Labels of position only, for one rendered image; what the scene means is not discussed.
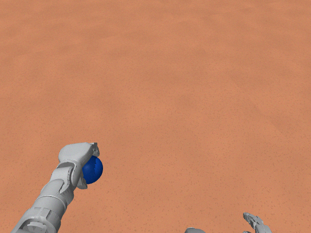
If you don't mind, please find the right robot hand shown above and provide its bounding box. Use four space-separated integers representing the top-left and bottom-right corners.
243 212 272 233

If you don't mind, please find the ball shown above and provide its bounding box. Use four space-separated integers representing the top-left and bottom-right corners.
82 155 103 184

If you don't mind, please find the left robot arm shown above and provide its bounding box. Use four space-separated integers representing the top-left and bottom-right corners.
10 160 82 233

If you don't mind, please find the left robot hand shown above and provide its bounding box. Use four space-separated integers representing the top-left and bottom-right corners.
58 142 100 189

